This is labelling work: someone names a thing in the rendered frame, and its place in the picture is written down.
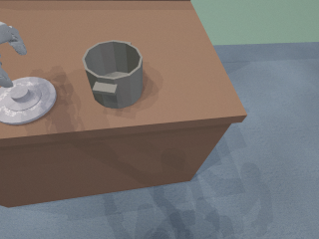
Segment knob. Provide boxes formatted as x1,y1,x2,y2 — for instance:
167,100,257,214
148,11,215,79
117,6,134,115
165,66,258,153
9,86,31,102

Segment lid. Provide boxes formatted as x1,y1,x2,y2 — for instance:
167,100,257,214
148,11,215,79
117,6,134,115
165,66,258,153
0,77,57,125

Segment robot left hand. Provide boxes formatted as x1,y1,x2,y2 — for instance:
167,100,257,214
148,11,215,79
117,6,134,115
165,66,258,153
0,22,27,88

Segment table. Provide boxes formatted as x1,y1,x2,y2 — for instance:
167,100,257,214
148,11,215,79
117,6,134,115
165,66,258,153
0,0,247,208

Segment pot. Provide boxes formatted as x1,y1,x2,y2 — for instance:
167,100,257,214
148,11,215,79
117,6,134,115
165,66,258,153
82,40,143,109

